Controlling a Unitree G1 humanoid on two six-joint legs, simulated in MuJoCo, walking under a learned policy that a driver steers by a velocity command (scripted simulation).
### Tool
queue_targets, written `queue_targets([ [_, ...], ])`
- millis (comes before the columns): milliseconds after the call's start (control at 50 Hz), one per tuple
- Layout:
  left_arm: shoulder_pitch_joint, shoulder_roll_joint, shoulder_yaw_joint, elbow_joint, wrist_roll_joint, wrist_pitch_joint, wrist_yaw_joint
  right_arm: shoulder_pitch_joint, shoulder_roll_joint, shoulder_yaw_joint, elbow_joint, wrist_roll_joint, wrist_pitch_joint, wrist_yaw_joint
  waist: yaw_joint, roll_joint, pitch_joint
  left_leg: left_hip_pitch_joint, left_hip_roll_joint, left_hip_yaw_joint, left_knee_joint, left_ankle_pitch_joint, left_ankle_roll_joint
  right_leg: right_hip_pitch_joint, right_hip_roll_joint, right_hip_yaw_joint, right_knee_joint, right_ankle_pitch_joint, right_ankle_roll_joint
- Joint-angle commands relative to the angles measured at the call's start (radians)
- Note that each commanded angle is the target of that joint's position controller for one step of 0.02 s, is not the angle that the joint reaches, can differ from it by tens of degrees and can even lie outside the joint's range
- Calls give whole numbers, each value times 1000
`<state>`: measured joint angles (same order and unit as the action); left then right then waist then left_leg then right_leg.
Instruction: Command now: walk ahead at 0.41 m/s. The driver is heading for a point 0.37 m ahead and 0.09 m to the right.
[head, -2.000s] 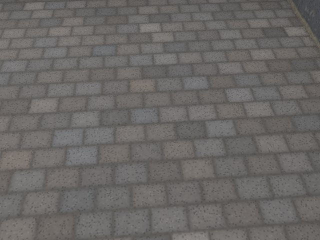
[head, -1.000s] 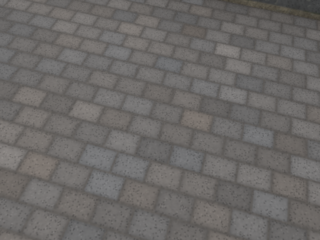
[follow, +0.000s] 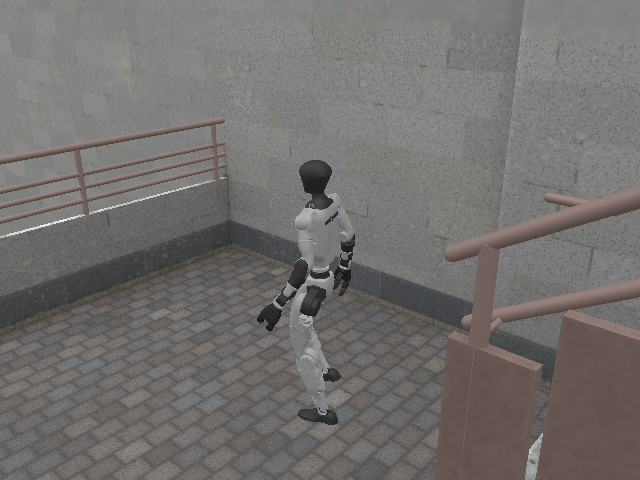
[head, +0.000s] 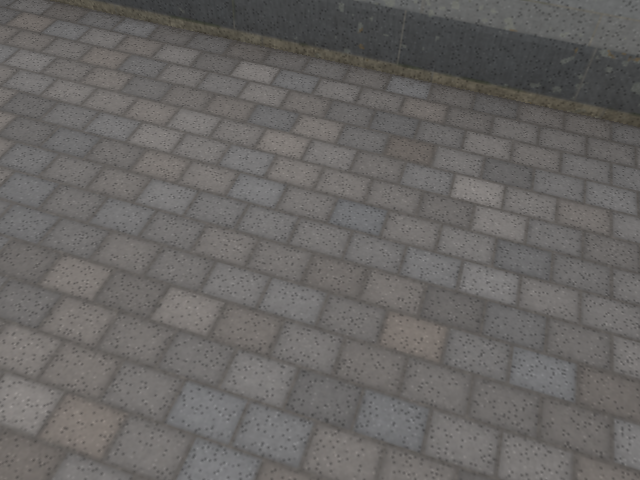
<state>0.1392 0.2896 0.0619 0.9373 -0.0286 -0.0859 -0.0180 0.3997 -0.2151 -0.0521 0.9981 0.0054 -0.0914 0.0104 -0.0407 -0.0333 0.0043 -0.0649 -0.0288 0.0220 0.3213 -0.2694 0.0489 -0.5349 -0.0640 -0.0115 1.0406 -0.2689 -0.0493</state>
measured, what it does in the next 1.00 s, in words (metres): walks ahead: right foot, then left foot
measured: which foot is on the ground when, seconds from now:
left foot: down 0.00-0.30, up 0.32-0.68, down 0.70-1.00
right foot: up 0.00-0.26, down 0.28-1.00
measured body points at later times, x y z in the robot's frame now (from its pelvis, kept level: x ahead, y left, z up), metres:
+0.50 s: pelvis +0.24 -0.07 +0.00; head +0.28 -0.08 +0.44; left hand +0.33 +0.19 -0.13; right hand +0.33 -0.35 -0.14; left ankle +0.25 +0.08 -0.67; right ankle +0.30 -0.15 -0.75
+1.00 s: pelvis +0.34 -0.05 -0.01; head +0.36 -0.05 +0.44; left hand +0.41 +0.21 -0.15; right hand +0.45 -0.31 -0.14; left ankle +0.37 +0.08 -0.75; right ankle +0.30 -0.15 -0.75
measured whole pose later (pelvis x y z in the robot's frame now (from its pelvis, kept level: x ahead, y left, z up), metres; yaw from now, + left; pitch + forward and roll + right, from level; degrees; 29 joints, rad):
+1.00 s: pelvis +0.34 -0.05 -0.01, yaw -1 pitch +0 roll +0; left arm 0.17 0.25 0.02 1.03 0.00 0.00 0.02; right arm 0.12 -0.23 -0.05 1.00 0.00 -0.02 -0.03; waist 0.01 0.00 0.03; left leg -0.28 0.02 -0.01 0.51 -0.22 -0.02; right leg -0.15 0.01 -0.05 0.48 -0.33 -0.03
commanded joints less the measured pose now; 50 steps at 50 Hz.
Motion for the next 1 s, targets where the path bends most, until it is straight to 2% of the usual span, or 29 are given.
queue_targets([
  [20,-144,29,1,-93,13,-9,-11,19,-137,-17,-40,-1,-1,-15,-12,106,65,135,245,-208,-181,310,146,-255,-44,7,-139,116,33],
  [80,-250,1,-15,-133,9,-7,-15,34,-168,-20,-36,-3,4,-28,-35,113,97,38,215,-131,-216,291,134,-149,-7,-30,-357,250,52],
  [120,-294,11,-18,-150,3,-5,-19,64,-174,-23,-22,1,2,-29,-47,128,117,17,226,-114,-236,264,134,-93,13,-44,-432,301,48],
  [180,-321,37,-14,-176,-2,-9,-30,69,-174,-28,-5,14,5,-28,-27,134,137,92,272,-103,-211,317,119,-87,11,-16,-499,296,9],
  [220,-278,69,-1,-175,-1,-14,-35,44,-191,-35,-8,13,12,-29,15,141,96,152,291,-87,-135,506,98,-14,30,-23,-520,249,-23],
  [240,-214,93,11,-161,1,-14,-33,30,-204,-40,-12,10,18,-30,54,160,42,167,287,-73,-52,693,87,83,60,-44,-512,222,-40],
  [260,-70,124,33,-119,1,-10,-27,16,-200,-40,-15,5,27,-30,128,162,-44,140,255,-41,112,841,66,263,93,-69,-510,208,-66],
  [280,100,163,53,-72,8,-6,-18,11,-184,-32,-26,-4,33,-33,200,145,-146,0,207,-20,344,788,27,523,46,-14,-488,252,-100],
  [300,233,260,71,-48,45,-3,-10,116,-82,-3,-48,-14,23,-26,165,-86,-322,-367,63,6,751,338,-42,921,-229,382,-495,289,-238],
  [320,230,216,53,-38,39,1,-16,154,-44,11,-18,5,1,-22,143,-232,-452,-494,-60,-119,1004,-317,-66,974,-362,732,-692,335,-330],
  [340,133,161,35,-55,25,-2,-20,74,-138,-16,-35,28,-15,-20,137,-151,-306,-559,1,-177,1095,-303,-54,820,-321,602,-704,387,-283],
  [360,43,113,20,-73,25,-3,-17,-2,-157,-20,-54,37,-18,-23,106,-81,-184,-567,54,-129,1078,-243,-44,652,-286,423,-702,492,-250],
  [380,-20,77,8,-74,28,-10,-22,-38,-151,-23,-57,24,-11,-33,67,2,-106,-525,101,-99,1009,-184,-47,493,-237,298,-722,599,-221],
  [400,-50,53,1,-72,35,-17,-24,-39,-148,-32,-57,11,4,-43,36,-3,-82,-462,133,-96,940,-149,-43,392,-196,215,-746,636,-195],
  [440,-56,48,-2,-51,55,-22,-27,-5,-101,-28,-51,5,32,-49,1,-26,-78,-357,140,-90,865,-113,-45,274,-170,150,-786,700,-200],
  [480,-57,59,-6,-29,61,-26,-17,-16,-84,-26,-65,-4,47,-55,-23,-33,-76,-335,143,-87,751,-61,-59,229,-159,98,-805,763,-218],
  [540,-69,84,-5,-19,55,-12,6,-111,-83,-17,-96,-11,58,-56,-10,-41,-91,-298,146,-73,506,76,-74,233,-124,36,-808,711,-190],
  [600,-20,110,-2,5,50,10,17,-195,-106,-18,-111,-2,68,-50,27,-34,-90,-264,126,-64,373,148,-81,265,-128,55,-819,528,-177],
  [640,-3,103,-6,17,45,23,19,-232,-119,-21,-118,-3,74,-49,36,-32,-68,-251,117,-66,301,126,-76,281,-136,83,-808,396,-172],
  [680,-8,84,-15,22,30,33,21,-229,-119,-22,-111,-13,72,-48,13,-19,-53,-174,100,-48,162,169,-58,277,-113,91,-756,265,-137],
  [700,28,59,-24,32,28,35,21,-224,-137,-25,-108,-24,70,-50,12,7,-48,-115,116,-69,80,271,-44,267,-77,87,-721,203,-93],
  [720,63,36,-32,34,43,32,21,-212,-179,-32,-108,-27,68,-55,32,58,-67,-43,178,-129,84,457,-24,241,-30,62,-664,137,-49],
  [740,169,33,-27,50,49,27,18,-240,-232,-41,-106,-15,72,-59,116,174,-84,15,221,-167,130,522,29,184,41,21,-653,22,-15],
  [760,148,21,-33,52,47,35,24,-259,-165,-30,-92,-7,76,-51,101,201,-97,-56,192,-153,116,347,35,252,53,-9,-669,4,3],
  [780,90,48,-29,44,42,46,27,-277,-126,-24,-93,-7,78,-43,75,157,-58,-107,152,-130,105,264,11,272,52,-13,-666,16,9],
  [800,63,56,-27,42,37,56,33,-289,-123,-20,-92,-13,76,-40,65,121,-48,-116,134,-111,108,275,-8,270,46,-10,-657,37,5],
  [840,64,62,-26,44,39,69,36,-281,-139,-23,-75,-12,66,-39,64,103,-48,-100,117,-94,130,346,-16,281,36,-2,-648,111,1],
  [900,61,66,-25,51,33,70,36,-273,-137,-22,-51,-7,62,-42,58,81,-72,-77,113,-86,158,440,-8,316,25,2,-624,215,1],
  [1000,63,61,-23,69,30,80,38,-284,-136,-20,-24,-5,70,-44,56,45,-71,-74,102,-73,171,441,-3,339,21,1,-608,259,6],
])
